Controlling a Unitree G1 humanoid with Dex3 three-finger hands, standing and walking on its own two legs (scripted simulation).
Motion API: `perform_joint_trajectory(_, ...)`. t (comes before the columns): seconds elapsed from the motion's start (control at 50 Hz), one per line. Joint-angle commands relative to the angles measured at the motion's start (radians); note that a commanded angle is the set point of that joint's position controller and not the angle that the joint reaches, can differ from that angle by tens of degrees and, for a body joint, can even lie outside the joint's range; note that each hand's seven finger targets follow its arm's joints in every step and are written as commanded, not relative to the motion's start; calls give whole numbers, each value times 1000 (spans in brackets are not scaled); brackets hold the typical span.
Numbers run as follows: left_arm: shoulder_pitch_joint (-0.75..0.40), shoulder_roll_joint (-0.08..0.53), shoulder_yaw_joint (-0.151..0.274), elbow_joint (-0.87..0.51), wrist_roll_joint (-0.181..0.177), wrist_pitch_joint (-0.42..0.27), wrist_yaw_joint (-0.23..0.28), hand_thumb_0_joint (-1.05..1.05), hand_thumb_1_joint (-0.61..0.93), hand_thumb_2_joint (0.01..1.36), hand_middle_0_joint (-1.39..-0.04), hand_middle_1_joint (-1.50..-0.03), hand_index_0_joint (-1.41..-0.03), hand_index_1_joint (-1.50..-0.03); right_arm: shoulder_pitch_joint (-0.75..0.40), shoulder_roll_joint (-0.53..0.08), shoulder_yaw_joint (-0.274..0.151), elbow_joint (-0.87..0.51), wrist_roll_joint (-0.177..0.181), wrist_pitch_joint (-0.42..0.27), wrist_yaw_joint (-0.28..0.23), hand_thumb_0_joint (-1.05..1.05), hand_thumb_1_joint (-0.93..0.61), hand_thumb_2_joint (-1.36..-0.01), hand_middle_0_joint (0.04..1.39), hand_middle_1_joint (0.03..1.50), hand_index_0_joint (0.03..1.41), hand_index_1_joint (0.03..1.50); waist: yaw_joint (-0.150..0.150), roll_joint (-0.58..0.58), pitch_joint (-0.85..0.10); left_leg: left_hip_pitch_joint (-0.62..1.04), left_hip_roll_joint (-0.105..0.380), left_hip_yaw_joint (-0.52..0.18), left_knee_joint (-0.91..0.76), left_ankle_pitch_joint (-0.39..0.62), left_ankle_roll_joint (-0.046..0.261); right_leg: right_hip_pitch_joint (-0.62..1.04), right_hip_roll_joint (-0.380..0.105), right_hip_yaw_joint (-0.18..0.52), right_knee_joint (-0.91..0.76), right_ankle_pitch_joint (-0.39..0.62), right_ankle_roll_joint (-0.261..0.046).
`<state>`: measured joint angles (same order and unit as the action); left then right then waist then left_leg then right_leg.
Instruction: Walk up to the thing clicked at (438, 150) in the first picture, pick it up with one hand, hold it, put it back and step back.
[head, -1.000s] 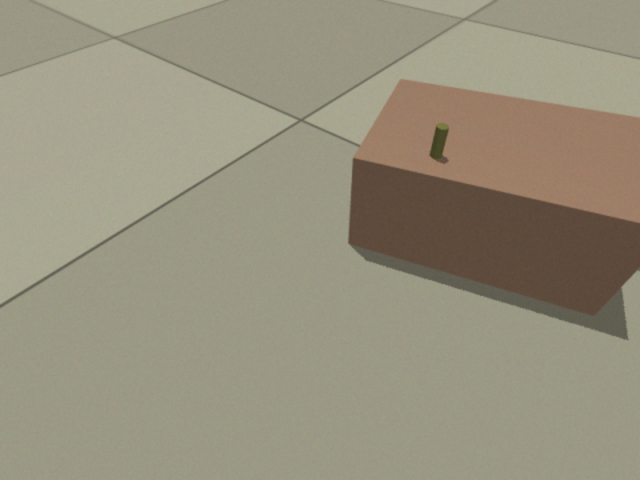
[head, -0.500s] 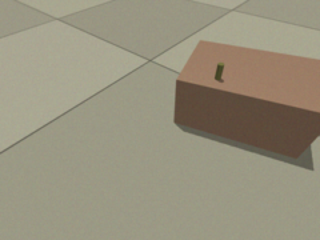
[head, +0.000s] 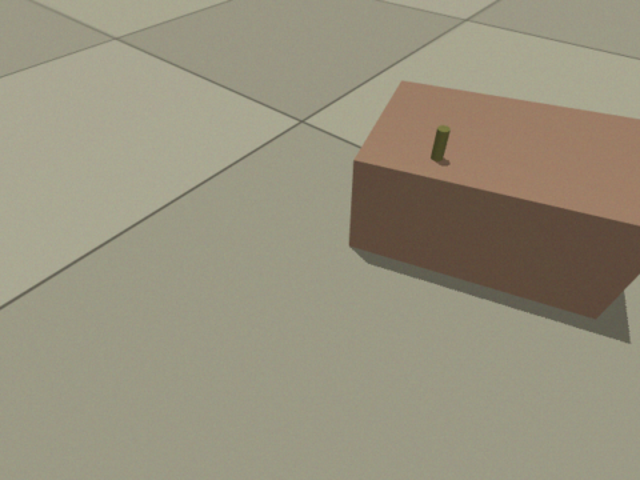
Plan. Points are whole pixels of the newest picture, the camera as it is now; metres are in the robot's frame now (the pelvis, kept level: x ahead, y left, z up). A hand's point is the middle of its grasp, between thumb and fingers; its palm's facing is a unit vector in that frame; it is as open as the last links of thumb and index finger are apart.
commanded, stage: stand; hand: left
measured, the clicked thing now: (440, 143) +1.18 -0.37 -0.28
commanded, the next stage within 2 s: walk up in 0.12 s
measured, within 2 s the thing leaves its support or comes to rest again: neither
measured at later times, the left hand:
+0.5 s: hand (205, 477) +0.18 +0.19 -0.16, palm faces -0.17 -0.89 -0.42, open 7.4 cm
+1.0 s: hand (303, 326) +0.42 +0.06 -0.16, palm faces -0.41 -0.85 -0.33, open 7.4 cm
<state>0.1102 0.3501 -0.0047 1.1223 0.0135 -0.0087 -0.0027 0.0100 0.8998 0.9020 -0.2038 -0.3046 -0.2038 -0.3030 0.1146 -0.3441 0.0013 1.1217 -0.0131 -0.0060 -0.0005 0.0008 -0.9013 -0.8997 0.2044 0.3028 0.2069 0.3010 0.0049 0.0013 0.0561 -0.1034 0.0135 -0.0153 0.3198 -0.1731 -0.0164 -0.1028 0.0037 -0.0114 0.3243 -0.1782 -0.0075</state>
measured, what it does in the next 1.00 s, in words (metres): walks ahead, turning right: right foot, then left foot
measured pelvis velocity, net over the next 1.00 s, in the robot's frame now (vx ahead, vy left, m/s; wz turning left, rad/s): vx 0.25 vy -0.17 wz -0.37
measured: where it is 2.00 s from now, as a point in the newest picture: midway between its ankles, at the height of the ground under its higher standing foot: (443, 373)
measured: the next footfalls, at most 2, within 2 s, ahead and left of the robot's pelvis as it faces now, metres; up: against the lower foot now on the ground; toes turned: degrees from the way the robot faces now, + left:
right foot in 0.42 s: +0.14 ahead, -0.24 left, +0.00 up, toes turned -16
left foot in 0.80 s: +0.34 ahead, -0.06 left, +0.00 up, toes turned -11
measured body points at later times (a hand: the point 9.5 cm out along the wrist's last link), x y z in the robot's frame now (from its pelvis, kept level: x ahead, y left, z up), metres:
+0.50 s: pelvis +0.07 -0.10 -0.04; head +0.07 -0.11 +0.41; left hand +0.19 +0.24 -0.13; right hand +0.06 -0.46 -0.15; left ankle +0.01 +0.10 -0.71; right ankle +0.10 -0.23 -0.75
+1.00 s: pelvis +0.25 -0.17 -0.01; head +0.28 -0.15 +0.43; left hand +0.44 +0.11 -0.14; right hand +0.18 -0.49 -0.10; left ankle +0.30 -0.05 -0.75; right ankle +0.23 -0.30 -0.69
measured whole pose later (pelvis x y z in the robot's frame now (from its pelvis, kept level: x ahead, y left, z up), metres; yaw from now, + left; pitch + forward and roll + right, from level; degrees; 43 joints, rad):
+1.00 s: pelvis +0.25 -0.17 -0.01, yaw -21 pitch -2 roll +1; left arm 0.28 0.44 0.06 0.87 0.02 -0.03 -0.07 0.01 0.90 0.90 -0.20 -0.30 -0.20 -0.30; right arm 0.34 -0.39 -0.06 0.84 -0.03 -0.11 0.03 0.00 -0.90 -0.90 0.21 0.30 0.21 0.30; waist -0.03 -0.08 0.07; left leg -0.20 0.06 0.16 0.52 -0.27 0.01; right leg -0.48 -0.02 0.06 1.00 -0.36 -0.02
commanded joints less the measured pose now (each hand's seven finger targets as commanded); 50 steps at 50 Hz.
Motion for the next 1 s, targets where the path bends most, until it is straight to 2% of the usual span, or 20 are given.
perform_joint_trajectory(0.0, -36, 212, 38, -63, -5, -24, 11, 0, 900, 900, -200, -300, -200, -300, -32, -212, -37, -55, 5, -24, -9, 0, -900, -900, 200, 300, 200, 300, -5, -1, -77, 12, 112, -79, -47, 121, 33, -2, -133, 97, -54, 111, -22)
perform_joint_trajectory(0.08, -37, 218, 41, -63, -5, -21, 10, 0, 900, 900, -200, -300, -200, -300, -36, -212, -37, -57, 4, -24, -10, 0, -900, -900, 200, 300, 200, 300, -3, 7, -69, -2, 113, -82, -54, 102, 32, 2, -132, 99, -51, 98, -23)
perform_joint_trajectory(0.1, -1, 302, 122, -165, 28, -5, -33, 0, 900, 900, -200, -300, -200, -300, 62, -345, -120, -118, -24, -53, -7, 0, -900, -900, 200, 300, 200, 300, -46, -25, -126, 176, 120, -86, 24, -341, 108, -217, -51, 122, 72, -307, -52)
perform_joint_trajectory(0.14, -157, 247, 122, -231, 41, 18, -69, 0, 900, 900, -200, -300, -200, -300, 173, -424, -170, -110, -30, -69, -14, 0, -900, -900, 200, 300, 200, 300, -134, 178, 30, 230, 410, -383, -191, -614, 238, -646, -27, 58, 505, -302, -15)
perform_joint_trajectory(0.16, -129, 257, 127, -251, 44, 17, -73, 0, 900, 900, -200, -300, -200, -300, 139, -419, -172, -144, -25, -79, -16, 0, -900, -900, 200, 300, 200, 300, -103, 101, 47, 167, 490, -407, -200, -521, 273, -663, -102, 134, 591, -275, -14)
perform_joint_trajectory(0.22, 14, 252, 137, -241, 27, 15, -105, 0, 900, 900, -200, -300, -200, -300, 37, -368, -163, -209, -32, -92, -13, 0, -900, -900, 200, 300, 200, 300, -5, 93, -9, 104, 402, -222, -171, -406, 234, -539, -153, 139, 580, -204, -2)
perform_joint_trajectory(0.28, 36, 240, 145, -257, 24, 18, -136, 0, 900, 900, -200, -300, -200, -300, -15, -368, -171, -253, -43, -92, 0, 0, -900, -900, 200, 300, 200, 300, 6, 186, 25, -58, 315, -15, -125, -345, 189, -347, -140, 42, 419, -179, 5)
perform_joint_trajectory(0.34, 64, 236, 148, -255, 27, 11, -137, 0, 900, 900, -200, -300, -200, -300, 3, -364, -167, -256, -46, -86, 9, 0, -900, -900, 200, 300, 200, 300, 5, 163, 20, -141, 257, 80, -36, -384, 163, -214, -80, -81, 365, -117, -6)
perform_joint_trajectory(0.4, 292, 296, 180, -191, 35, -10, -108, 0, 900, 900, -200, -300, -200, -300, 23, -304, -141, -270, -42, -64, 12, 0, -900, -900, 200, 300, 200, 300, 110, -92, -59, -305, 178, 163, 377, -396, 128, 87, -2, -109, 278, -155, -24)
perform_joint_trajectory(0.42, 408, 382, 210, -183, 36, -22, -85, 0, 900, 900, -200, -300, -200, -300, 44, -215, -106, -295, -35, -62, 16, 0, -900, -900, 200, 300, 200, 300, 169, -382, -70, -471, 55, 202, 741, -411, 85, 169, -134, 201, 48, -449, -85)
perform_joint_trajectory(0.44, 370, 459, 210, -227, 21, -28, -79, 0, 900, 900, -200, -300, -200, -300, 11, -234, -102, -344, -9, -65, 21, 0, -900, -900, 200, 300, 200, 300, 134, -413, -28, -615, -23, 99, 863, -452, 42, 80, -350, 711, -197, -603, -220)
perform_joint_trajectory(0.46, 293, 464, 207, -263, 4, -31, -76, 0, 900, 900, -200, -300, -200, -300, -4, -309, -121, -326, -10, -61, 16, 0, -900, -900, 200, 300, 200, 300, 101, -216, 41, -579, 66, 6, 892, -379, 37, -24, -396, 750, -206, -685, -268)
perform_joint_trajectory(0.56, 177, 339, 161, -313, -1, -45, -56, 0, 900, 900, -200, -300, -200, -300, 169, -302, -125, -258, -6, -66, 37, 0, -900, -900, 200, 300, 200, 300, 7, -136, 26, -400, 117, 6, 662, -217, 47, -141, -237, 345, -92, -362, -207)
perform_joint_trajectory(0.7, 179, 325, 148, -372, 3, -58, -61, 0, 900, 900, -200, -300, -200, -300, 135, -273, -136, -320, -16, -91, 50, 0, -900, -900, 200, 300, 200, 300, 16, -80, 21, -247, 57, 79, 329, -92, 35, -217, -213, 249, -41, -292, -200)
perform_joint_trajectory(0.76, 159, 266, 116, -390, 10, -56, -61, 0, 900, 900, -200, -300, -200, -300, 281, -293, -157, -289, -23, -113, 35, 0, -900, -900, 200, 300, 200, 300, -83, 34, -30, 119, 26, 75, 219, -77, 67, -437, -126, 142, 221, -193, -143)
perform_joint_trajectory(0.78, 188, 198, 99, -399, 6, -60, -59, 0, 900, 900, -200, -300, -200, -300, 397, -366, -181, -277, -37, -122, 21, 0, -900, -900, 200, 300, 200, 300, -137, 230, -102, 264, 191, -179, 77, -338, 119, -555, -19, 63, 545, -157, -99)
perform_joint_trajectory(0.8, 221, 187, 101, -390, -3, -56, -50, 0, 900, 900, -200, -300, -200, -300, 400, -426, -185, -302, -34, -129, 17, 0, -900, -900, 200, 300, 200, 300, -118, 269, -71, 226, 426, -645, -146, -628, 183, -687, 105, 72, 781, -329, -44)
perform_joint_trajectory(0.82, 231, 298, 120, -372, 12, -52, -38, 0, 900, 900, -200, -300, -200, -300, 318, -436, -190, -326, 3, -126, 20, 0, -900, -900, 200, 300, 200, 300, -84, 149, -50, 163, 483, -704, -159, -635, 271, -657, 26, 167, 860, -335, -50)
perform_joint_trajectory(0.9, 224, 285, 124, -326, -6, -58, -47, 0, 900, 900, -200, -300, -200, -300, 241, -328, -141, -344, 4, -129, 17, 0, -900, -900, 200, 300, 200, 300, -28, 113, 30, -2, 328, -211, -79, -117, 226, -554, -77, 145, 757, -168, -11)
perform_joint_trajectory(0.98, 132, 230, 111, -366, -7, -50, -74, 0, 900, 900, -200, -300, -200, -300, 257, -348, -143, -356, -9, -126, 19, 0, -900, -900, 200, 300, 200, 300, -43, 165, 12, 7, 301, -25, -33, 188, 246, -482, -85, 53, 547, -148, 6)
